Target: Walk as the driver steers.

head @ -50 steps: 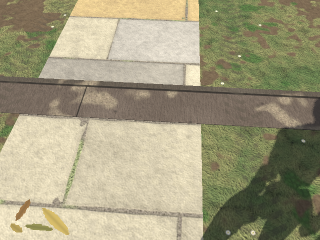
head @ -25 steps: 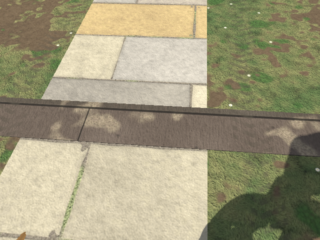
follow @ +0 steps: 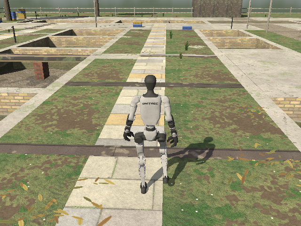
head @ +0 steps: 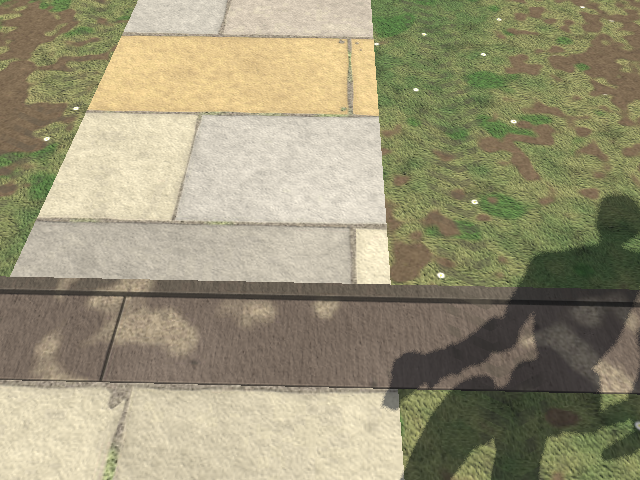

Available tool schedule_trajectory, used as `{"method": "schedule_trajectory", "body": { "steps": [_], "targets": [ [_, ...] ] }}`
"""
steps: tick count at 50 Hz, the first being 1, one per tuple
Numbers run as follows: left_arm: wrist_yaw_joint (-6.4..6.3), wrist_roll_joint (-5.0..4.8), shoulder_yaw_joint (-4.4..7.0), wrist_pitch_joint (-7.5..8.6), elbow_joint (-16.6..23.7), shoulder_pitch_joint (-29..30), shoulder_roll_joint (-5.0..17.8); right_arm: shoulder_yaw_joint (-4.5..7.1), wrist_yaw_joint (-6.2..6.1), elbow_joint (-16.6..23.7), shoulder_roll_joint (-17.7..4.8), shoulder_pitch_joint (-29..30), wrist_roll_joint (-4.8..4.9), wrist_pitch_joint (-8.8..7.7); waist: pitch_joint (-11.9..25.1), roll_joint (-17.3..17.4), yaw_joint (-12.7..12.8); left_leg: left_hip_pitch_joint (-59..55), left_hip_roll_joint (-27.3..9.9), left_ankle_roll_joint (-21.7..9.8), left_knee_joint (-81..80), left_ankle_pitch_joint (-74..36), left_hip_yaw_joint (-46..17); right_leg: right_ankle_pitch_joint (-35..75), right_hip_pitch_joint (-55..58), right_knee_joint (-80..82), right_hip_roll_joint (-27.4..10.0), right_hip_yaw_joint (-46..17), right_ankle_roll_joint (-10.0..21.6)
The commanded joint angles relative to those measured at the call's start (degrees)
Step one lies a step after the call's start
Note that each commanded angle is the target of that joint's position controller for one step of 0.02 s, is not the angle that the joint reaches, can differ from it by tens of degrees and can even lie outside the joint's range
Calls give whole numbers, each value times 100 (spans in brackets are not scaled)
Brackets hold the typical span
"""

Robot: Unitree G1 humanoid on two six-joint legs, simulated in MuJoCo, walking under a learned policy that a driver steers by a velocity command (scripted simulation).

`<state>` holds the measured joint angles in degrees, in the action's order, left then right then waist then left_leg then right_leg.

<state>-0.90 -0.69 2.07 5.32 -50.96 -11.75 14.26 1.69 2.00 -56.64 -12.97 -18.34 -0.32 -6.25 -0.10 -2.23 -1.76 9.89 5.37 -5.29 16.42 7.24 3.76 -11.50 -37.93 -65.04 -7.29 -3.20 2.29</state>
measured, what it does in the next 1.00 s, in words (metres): walks ahead: right foot, then left foot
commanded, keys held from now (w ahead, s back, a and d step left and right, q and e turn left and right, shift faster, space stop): w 1.00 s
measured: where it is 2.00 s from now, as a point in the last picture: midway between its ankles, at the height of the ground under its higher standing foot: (330, 270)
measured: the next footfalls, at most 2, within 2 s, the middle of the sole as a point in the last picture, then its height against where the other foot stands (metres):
right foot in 0.30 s outside the picture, level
left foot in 0.86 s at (289, 423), level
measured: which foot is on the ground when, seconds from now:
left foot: down 0.00-0.32, up 0.34-0.84, down 0.86-1.00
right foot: up 0.00-0.28, down 0.30-0.88, up 0.90-1.00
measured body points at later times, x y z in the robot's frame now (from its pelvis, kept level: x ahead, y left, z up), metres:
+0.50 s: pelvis +0.28 -0.08 +0.00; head +0.29 -0.10 +0.45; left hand +0.33 +0.18 -0.12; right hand +0.37 -0.35 -0.14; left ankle +0.28 +0.08 -0.66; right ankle +0.30 -0.16 -0.74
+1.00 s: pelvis +0.55 -0.01 -0.01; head +0.58 +0.00 +0.44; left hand +0.59 +0.26 -0.15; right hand +0.66 -0.27 -0.13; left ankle +0.61 +0.07 -0.74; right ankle +0.47 -0.17 -0.65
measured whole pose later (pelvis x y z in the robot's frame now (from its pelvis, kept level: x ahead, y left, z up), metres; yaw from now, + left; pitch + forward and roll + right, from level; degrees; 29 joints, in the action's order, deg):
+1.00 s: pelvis +0.55 -0.01 -0.01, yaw +1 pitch +1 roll +0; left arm -0.2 -1.4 2.9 5.6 -55.0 -16.8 14.8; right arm 3.1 2.0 -51.9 -13.9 -10.4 0.0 -5.6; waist -1.4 -1.7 -0.1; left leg 19.3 1.9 -3.8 26.1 8.5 3.6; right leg -19.8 -25.1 -67.9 -3.4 -1.6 2.8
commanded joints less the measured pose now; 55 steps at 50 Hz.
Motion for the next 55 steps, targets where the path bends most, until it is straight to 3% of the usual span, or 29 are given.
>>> {"method": "schedule_trajectory", "body": {
  "steps": [1,5,10,12,13,14,15,16,17,18,19,20,22,23,26,32,37,40,41,42,43,44,45,46,47,48,50,52,55],
  "targets": [
    [-38,71,74,-20,243,-191,258,122,-113,318,-760,237,10,-101,-312,425,268,612,-1600,-981,-1166,-419,-1180,929,-104,829,-238,-9,-154],
    [35,16,34,45,483,740,162,149,-197,218,-921,-227,102,-25,-310,437,-72,119,-1511,-724,-1064,-492,-903,1760,102,2481,30,219,-202],
    [210,-59,18,99,767,1426,255,184,-210,27,-975,-641,153,96,-464,523,-271,-832,-1884,-642,-640,-343,-1030,1224,67,3331,189,243,-81],
    [265,-59,61,150,792,1266,386,218,-223,20,-1047,-580,156,158,-371,608,-106,-1075,-2014,-548,-312,-678,-1106,763,428,3566,292,302,82],
    [271,-52,123,173,719,919,500,225,-226,46,-1083,-458,151,190,-186,662,128,-1073,-1953,-464,89,-1411,-1030,612,974,3687,443,436,183],
    [251,-44,257,186,471,114,723,187,-224,81,-990,-369,118,221,280,596,518,-934,-1654,-328,1038,-2315,-783,585,2019,3797,629,570,335],
    [204,4,411,195,197,-1073,1176,81,-221,226,-757,-319,28,215,1155,181,954,6,-1293,-112,2727,-1850,-436,704,3759,3662,-82,-219,702],
    [212,61,555,138,35,-1730,1741,-124,-168,279,-66,-947,39,82,1914,-1311,794,2477,-271,331,4956,622,-103,-212,5960,4129,-1410,-2785,1587],
    [224,52,402,141,44,-1725,1206,-47,-144,207,-435,-826,136,-68,2099,-1177,852,3208,-319,248,5864,2327,-991,-568,6021,4778,-1574,-3880,1612],
    [222,32,295,153,146,-1172,907,76,-121,379,-897,-331,274,-150,1283,-837,731,3620,-657,116,6098,1967,-1050,-440,5315,4818,-1419,-3065,1329],
    [226,36,222,141,288,-615,719,87,-148,475,-925,25,275,-157,850,-375,550,3440,-982,90,5904,1431,-873,67,4489,4928,-1190,-2254,1179],
    [260,62,171,139,331,-274,551,109,-180,508,-841,216,186,-121,471,-80,394,3230,-1161,117,5518,1061,-804,475,3763,5156,-948,-1727,1110],
    [303,101,119,167,270,-123,369,134,-207,460,-629,33,128,48,266,-234,111,2629,-1349,167,5028,681,-792,859,3051,5498,-609,-1093,1004],
    [302,94,133,183,196,-228,416,127,-215,430,-518,-44,123,110,206,-216,61,2565,-1348,209,4914,595,-735,1141,2915,5591,-551,-893,1049],
    [222,100,198,183,13,-549,641,159,-239,608,-523,398,74,176,-32,-58,83,3061,-1386,352,4235,-4,-704,1745,2988,5754,-542,-551,1117],
    [83,30,203,89,-209,-1039,737,121,-163,964,-369,1647,89,120,-290,-108,425,3012,-1171,415,2278,-1348,-462,1469,3238,5905,-359,-52,897],
    [43,-20,243,-17,-472,-1423,785,91,-20,1243,-403,2346,150,56,-550,-132,589,3162,-1056,270,1556,-1023,-447,1442,4073,5620,-691,-86,859],
    [9,-36,298,-92,-494,-1284,889,144,58,1271,-562,2162,154,-4,-377,-234,361,2587,-888,62,1320,-421,-320,2289,4366,5149,-822,-78,730],
    [6,-31,312,-117,-468,-1157,942,213,52,1180,-691,1787,148,-17,-128,-320,133,1935,-698,-30,1274,-296,-156,3212,4331,4724,-750,5,658],
    [8,-11,284,-151,-438,-1048,873,343,24,916,-896,960,137,-17,343,-275,-282,819,-488,-168,1193,-337,10,3954,4112,3782,-477,215,528],
    [12,53,203,-153,-330,-1023,712,483,-28,631,-1262,-140,98,-10,1115,32,-681,-946,-1044,-460,1393,-475,-613,3219,3099,2270,-161,439,334],
    [83,78,-2,-37,-265,-1698,26,623,-57,486,-1840,-862,2,30,1989,1445,-492,-3237,-2535,-1398,1020,332,-3255,410,684,-109,847,591,-110],
    [119,-11,15,127,-366,-1637,181,483,-42,479,-1425,-846,49,41,2356,1610,-522,-3421,-2824,-1540,149,803,-4674,-2067,-112,-1038,1026,-310,-57],
    [140,-171,153,217,-198,-1087,686,387,-45,549,-1118,-327,100,25,1431,1278,-442,-2675,-2628,-1194,72,934,-3854,-1802,-633,-1359,655,-369,64],
    [111,-192,165,240,-79,-669,750,318,-49,687,-903,212,99,25,870,837,-271,-1737,-2415,-978,-47,601,-3018,-1228,-564,-1139,314,-179,119],
    [62,-114,199,206,-47,-461,705,259,-23,736,-713,595,56,17,452,514,-83,-863,-2175,-857,-257,176,-2432,-799,-298,-749,95,-74,102],
    [15,-38,228,33,-100,-687,470,198,17,686,-515,773,-23,-17,245,724,239,5,-1839,-732,-621,-157,-1791,-372,381,-248,-132,-99,88],
    [-3,-18,224,-71,-101,-738,317,231,-10,555,-645,576,-8,-49,112,681,317,252,-1766,-833,-836,-547,-1451,-140,401,38,-168,-21,13],
    [-21,42,263,-96,130,-95,385,271,-126,417,-836,258,3,-35,-102,516,209,24,-1778,-849,-969,-972,-1225,636,-223,893,-205,-5,-139]
  ]
}}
